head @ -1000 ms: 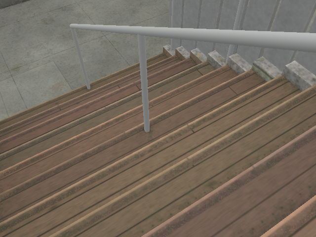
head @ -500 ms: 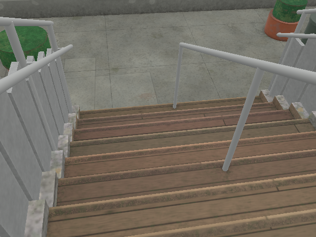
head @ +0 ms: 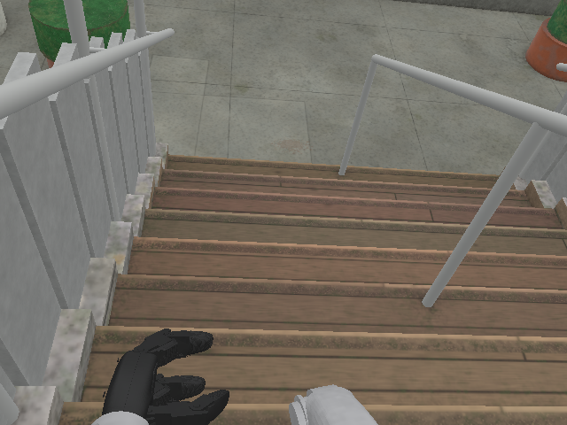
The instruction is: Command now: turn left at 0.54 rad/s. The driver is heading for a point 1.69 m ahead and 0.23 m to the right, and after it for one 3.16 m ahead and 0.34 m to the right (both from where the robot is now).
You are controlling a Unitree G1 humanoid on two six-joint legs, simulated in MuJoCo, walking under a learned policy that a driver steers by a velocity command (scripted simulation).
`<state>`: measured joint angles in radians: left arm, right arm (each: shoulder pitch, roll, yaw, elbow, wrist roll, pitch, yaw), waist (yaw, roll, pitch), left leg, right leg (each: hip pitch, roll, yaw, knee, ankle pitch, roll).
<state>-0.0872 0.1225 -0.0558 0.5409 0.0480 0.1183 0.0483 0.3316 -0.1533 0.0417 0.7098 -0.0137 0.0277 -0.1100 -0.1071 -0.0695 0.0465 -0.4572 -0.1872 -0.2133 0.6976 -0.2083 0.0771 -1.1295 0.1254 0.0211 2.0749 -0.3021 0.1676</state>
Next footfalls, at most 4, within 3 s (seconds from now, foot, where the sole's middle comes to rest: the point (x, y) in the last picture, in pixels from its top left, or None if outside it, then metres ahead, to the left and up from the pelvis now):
0.46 right None -0.07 -0.23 -0.58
1.08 left None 0.15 -0.04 -0.75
1.58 right None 0.46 -0.21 -0.92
2.14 left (231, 359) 0.78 -0.03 -1.09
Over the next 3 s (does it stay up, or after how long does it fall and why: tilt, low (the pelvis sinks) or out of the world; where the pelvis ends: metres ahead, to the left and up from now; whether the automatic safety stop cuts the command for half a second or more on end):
stays up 1.08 -0.15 -0.52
